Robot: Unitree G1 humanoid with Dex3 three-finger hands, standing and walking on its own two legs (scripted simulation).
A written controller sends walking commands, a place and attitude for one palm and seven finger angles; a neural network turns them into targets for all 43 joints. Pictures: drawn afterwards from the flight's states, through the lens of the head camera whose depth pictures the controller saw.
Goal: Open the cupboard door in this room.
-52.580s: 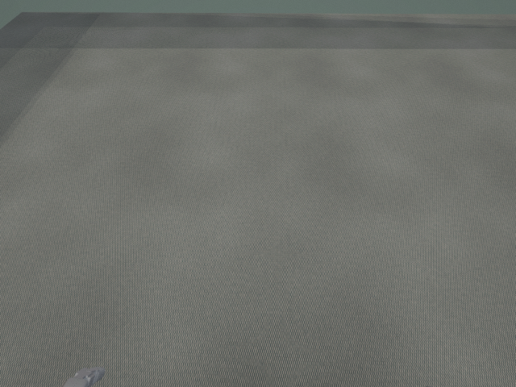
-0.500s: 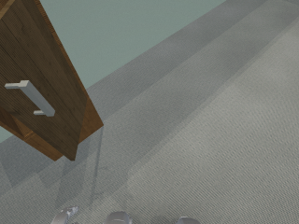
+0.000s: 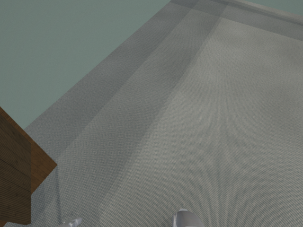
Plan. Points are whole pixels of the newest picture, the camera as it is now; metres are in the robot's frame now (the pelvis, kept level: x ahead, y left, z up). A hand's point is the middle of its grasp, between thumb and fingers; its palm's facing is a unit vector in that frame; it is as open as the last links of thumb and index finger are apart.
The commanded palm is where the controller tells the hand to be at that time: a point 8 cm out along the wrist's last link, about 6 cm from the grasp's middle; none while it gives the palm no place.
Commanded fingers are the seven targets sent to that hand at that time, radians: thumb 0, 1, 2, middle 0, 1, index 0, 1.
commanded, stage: walk to a spot facing it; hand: left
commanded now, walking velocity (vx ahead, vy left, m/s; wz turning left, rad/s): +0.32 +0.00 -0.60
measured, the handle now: out of the picture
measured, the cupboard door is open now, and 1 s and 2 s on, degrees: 49 49 49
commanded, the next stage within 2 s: turn to face it in 1.50 s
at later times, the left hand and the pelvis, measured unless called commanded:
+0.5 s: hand (120, 185) +0.26 +0.11 -0.17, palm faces -0.17 -0.96 -0.21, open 7.3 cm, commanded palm none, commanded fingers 0.00 0.90 0.90 -0.20 -0.30 -0.20 -0.30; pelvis +0.20 -0.07 +0.00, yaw -12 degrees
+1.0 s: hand (153, 107) +0.59 +0.01 -0.16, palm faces -0.40 -0.89 -0.20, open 7.4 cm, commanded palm none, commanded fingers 0.00 0.90 0.90 -0.20 -0.30 -0.20 -0.30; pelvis +0.43 -0.13 -0.01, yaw -23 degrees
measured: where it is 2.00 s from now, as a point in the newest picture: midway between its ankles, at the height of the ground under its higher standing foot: (191, 138)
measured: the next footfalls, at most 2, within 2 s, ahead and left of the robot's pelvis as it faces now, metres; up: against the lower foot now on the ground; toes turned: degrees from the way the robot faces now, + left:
right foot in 0.18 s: +0.16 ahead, -0.14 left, +0.00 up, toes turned -14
left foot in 0.64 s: +0.44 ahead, +0.01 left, +0.00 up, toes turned -10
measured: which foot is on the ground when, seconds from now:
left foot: down 0.00-0.18, up 0.20-0.62, down 0.64-1.00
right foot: up 0.00-0.16, down 0.18-0.64, up 0.66-1.00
